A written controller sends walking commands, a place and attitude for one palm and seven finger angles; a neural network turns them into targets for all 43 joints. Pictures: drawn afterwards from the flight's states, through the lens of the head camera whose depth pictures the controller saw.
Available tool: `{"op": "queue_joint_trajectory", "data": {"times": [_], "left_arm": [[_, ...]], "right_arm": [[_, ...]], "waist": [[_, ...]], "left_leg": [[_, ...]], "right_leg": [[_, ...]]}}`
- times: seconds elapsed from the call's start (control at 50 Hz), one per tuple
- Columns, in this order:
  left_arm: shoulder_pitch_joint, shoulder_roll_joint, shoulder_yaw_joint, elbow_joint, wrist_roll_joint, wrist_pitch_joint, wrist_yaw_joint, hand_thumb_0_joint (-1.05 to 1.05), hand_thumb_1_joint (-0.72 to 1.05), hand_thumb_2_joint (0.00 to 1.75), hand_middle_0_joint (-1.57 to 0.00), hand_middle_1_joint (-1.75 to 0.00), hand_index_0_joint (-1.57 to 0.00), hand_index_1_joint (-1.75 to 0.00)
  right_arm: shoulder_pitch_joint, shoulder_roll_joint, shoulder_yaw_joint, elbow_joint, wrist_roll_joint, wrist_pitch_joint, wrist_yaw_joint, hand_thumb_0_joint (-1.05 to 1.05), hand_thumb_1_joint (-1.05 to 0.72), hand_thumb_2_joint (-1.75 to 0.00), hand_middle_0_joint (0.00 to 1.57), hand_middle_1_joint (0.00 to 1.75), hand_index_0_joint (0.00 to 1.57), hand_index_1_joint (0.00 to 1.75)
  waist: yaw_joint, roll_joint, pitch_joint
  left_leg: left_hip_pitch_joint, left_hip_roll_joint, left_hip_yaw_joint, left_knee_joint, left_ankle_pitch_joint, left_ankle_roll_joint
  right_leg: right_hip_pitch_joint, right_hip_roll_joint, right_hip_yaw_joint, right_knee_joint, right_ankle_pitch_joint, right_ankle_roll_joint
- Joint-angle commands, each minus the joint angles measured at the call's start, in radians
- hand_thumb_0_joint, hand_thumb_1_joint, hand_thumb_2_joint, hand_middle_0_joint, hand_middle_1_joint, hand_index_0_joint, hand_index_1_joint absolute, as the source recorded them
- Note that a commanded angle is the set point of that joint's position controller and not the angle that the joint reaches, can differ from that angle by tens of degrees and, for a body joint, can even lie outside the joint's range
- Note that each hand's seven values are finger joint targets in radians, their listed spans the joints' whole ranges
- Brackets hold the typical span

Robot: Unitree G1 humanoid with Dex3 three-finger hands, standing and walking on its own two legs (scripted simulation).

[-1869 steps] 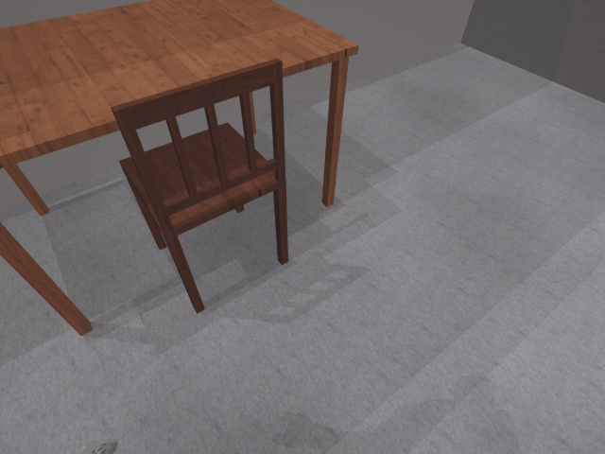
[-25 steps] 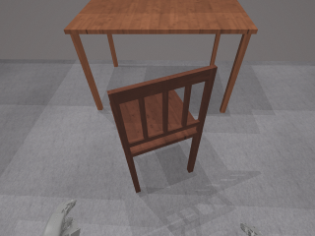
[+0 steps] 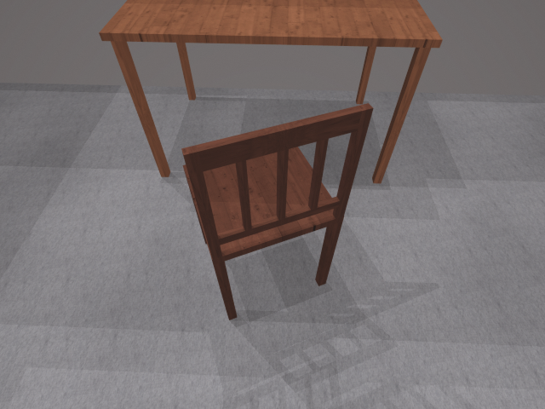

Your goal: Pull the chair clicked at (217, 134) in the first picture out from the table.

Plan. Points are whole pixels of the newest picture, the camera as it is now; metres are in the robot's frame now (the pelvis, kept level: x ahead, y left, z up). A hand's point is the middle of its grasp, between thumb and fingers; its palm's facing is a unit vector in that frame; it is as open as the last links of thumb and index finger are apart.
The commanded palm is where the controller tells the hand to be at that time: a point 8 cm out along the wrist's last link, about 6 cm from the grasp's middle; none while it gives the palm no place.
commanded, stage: let the arm hang, fingers relaxed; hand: left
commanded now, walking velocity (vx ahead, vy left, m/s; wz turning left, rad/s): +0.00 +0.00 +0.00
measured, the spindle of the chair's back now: (281, 186) +0.61 +0.01 -0.12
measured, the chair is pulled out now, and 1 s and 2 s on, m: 0.52 0.52 0.52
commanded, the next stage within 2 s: look to check the result in 0.42 s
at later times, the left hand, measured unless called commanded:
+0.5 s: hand out of the picture -0.01 +0.16 -0.18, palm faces +0.00 -0.99 -0.17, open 7.4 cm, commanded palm none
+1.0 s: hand out of the picture +0.00 +0.17 -0.18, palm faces +0.01 -0.99 -0.17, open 7.4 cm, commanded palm none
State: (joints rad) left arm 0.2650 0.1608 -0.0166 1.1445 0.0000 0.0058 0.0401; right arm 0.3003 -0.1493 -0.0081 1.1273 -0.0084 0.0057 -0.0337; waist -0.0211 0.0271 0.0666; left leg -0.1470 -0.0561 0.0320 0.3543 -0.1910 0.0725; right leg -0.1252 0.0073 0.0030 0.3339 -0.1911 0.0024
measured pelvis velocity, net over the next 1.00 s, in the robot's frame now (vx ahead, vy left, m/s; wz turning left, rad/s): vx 0.01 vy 0.01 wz -0.01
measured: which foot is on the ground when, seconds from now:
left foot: down 0.00-1.00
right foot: down 0.00-1.00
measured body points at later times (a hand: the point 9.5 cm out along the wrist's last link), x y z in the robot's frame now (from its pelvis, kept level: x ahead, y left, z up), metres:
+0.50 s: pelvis +0.00 +0.01 +0.00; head +0.01 +0.01 +0.45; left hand -0.01 +0.22 -0.16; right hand -0.02 -0.21 -0.16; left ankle +0.00 +0.07 -0.75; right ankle -0.01 -0.12 -0.75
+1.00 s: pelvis +0.01 +0.01 +0.00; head +0.03 +0.01 +0.45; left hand +0.00 +0.22 -0.16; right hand -0.02 -0.20 -0.16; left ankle +0.00 +0.07 -0.75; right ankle -0.01 -0.12 -0.75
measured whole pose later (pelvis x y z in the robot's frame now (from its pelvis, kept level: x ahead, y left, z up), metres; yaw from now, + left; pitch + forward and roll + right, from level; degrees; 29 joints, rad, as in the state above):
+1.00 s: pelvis +0.01 +0.01 +0.00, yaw -1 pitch -1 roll +0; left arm 0.28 0.11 -0.01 1.15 0.00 0.00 0.05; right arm 0.31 -0.12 -0.01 1.14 -0.01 -0.02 -0.05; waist -0.02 0.01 0.05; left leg -0.12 -0.07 0.05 0.34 -0.20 0.09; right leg -0.12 -0.01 0.02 0.35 -0.21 0.02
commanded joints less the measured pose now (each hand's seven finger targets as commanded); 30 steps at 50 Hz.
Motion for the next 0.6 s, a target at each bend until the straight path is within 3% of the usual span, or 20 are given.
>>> {"op": "queue_joint_trajectory", "data": {"times": [0.0, 0.2, 0.58], "left_arm": [[0.049, 0.084, 0.013, -0.021, 0.001, -0.014, 0.005, 0.00, 0.90, 0.90, -0.20, -0.30, -0.20, -0.30], [0.065, 0.058, 0.014, -0.016, 0.004, -0.018, 0.007, 0.00, 0.90, 0.90, -0.20, -0.30, -0.20, -0.30], [0.085, 0.040, 0.017, -0.006, 0.002, -0.016, 0.007, 0.00, 0.90, 0.90, -0.20, -0.30, -0.20, -0.30]], "right_arm": [[0.060, -0.101, -0.020, -0.017, -0.001, -0.010, -0.010, 0.00, -0.90, -0.90, 0.20, 0.30, 0.20, 0.30], [0.065, -0.083, -0.022, -0.010, -0.003, -0.015, -0.011, 0.00, -0.90, -0.90, 0.20, 0.30, 0.20, 0.30], [0.094, -0.073, -0.020, -0.002, -0.003, -0.025, -0.018, 0.00, -0.90, -0.90, 0.20, 0.30, 0.20, 0.30]], "waist": [[0.008, -0.038, 0.012], [0.006, -0.029, 0.038], [0.007, -0.013, 0.027]], "left_leg": [[0.019, 0.147, -0.150, -0.073, 0.096, -0.011], [0.008, 0.147, -0.150, -0.088, 0.072, -0.010], [0.026, 0.152, -0.156, -0.096, 0.109, -0.004]], "right_leg": [[-0.071, -0.088, 0.090, -0.069, 0.004, -0.043], [-0.091, -0.083, 0.093, -0.061, -0.001, -0.040], [-0.079, -0.084, 0.082, -0.041, 0.020, -0.038]]}}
